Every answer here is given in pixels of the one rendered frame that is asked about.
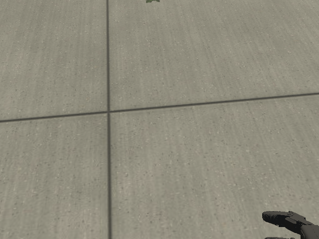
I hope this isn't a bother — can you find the robot right hand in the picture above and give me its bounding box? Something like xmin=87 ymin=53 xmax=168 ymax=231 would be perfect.
xmin=262 ymin=211 xmax=319 ymax=239

